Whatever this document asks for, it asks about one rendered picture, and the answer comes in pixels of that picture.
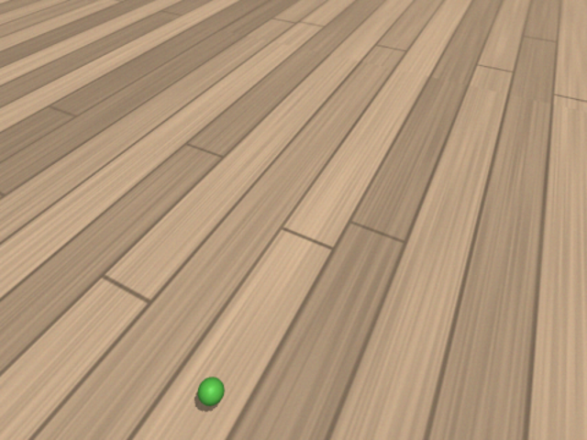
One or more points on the ball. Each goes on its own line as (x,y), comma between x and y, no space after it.
(211,391)

